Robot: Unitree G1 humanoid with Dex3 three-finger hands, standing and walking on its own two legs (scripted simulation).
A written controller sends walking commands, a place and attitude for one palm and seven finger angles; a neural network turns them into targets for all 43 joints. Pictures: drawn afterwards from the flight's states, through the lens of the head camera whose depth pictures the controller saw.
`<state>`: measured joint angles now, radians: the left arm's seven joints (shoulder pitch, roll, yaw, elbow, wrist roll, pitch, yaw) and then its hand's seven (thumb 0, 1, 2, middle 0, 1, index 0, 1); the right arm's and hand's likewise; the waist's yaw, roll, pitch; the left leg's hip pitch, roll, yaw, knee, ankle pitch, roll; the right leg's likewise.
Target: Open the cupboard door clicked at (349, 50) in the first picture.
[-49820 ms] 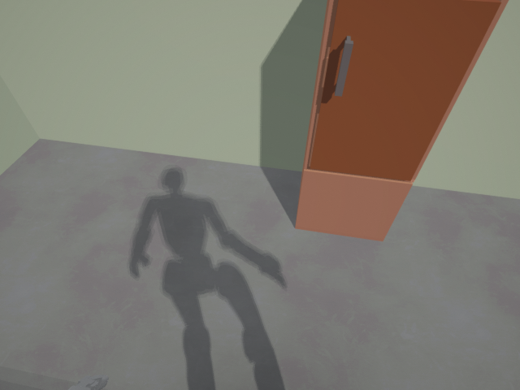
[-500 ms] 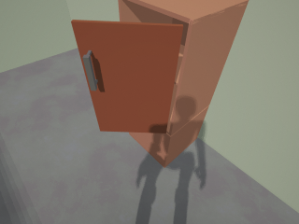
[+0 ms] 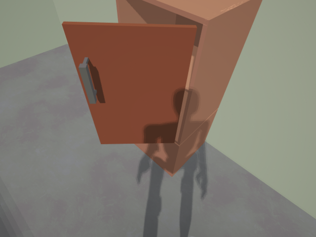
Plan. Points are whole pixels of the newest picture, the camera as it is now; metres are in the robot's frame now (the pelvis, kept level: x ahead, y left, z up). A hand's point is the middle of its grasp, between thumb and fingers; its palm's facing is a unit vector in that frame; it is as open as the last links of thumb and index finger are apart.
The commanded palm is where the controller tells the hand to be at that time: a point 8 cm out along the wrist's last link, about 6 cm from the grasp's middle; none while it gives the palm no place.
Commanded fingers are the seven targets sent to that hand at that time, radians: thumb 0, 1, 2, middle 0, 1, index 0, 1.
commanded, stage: come to a stop and stand still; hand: left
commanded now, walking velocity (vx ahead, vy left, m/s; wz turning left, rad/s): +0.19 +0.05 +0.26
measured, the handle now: (89, 81) +0.56 +0.25 +0.07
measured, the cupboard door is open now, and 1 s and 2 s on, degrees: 46 46 46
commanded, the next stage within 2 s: look again from close up in 1.02 s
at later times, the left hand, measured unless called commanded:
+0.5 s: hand out of the picture +0.09 +0.19 -0.19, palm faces +0.11 -0.97 -0.19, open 7.2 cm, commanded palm none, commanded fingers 0.00 0.90 0.90 -0.20 -0.30 -0.20 -0.30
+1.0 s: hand out of the picture -0.02 +0.13 -0.18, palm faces +0.09 -0.99 -0.12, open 7.3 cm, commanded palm none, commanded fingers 0.00 0.90 0.90 -0.20 -0.30 -0.20 -0.30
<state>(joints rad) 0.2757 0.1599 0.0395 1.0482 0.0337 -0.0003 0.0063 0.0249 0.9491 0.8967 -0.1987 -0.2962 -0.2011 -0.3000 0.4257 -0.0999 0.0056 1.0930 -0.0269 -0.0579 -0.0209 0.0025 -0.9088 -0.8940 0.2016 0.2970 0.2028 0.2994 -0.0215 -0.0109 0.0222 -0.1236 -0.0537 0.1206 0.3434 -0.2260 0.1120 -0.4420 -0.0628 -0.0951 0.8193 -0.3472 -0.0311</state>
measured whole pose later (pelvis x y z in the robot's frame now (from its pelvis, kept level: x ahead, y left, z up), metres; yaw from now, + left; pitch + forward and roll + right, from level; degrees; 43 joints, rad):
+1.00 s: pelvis +0.02 -0.01 +0.00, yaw +3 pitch -2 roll +0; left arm 0.34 0.11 -0.02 1.11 0.02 -0.01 0.02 0.00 0.91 0.90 -0.20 -0.30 -0.20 -0.30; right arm 0.29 -0.13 0.00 1.13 -0.01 0.00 -0.02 0.00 -0.93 -0.89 0.20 0.30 0.20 0.30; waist 0.02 -0.03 0.02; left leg -0.19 0.01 0.11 0.39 -0.17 0.03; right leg -0.20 -0.02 -0.09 0.41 -0.18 -0.02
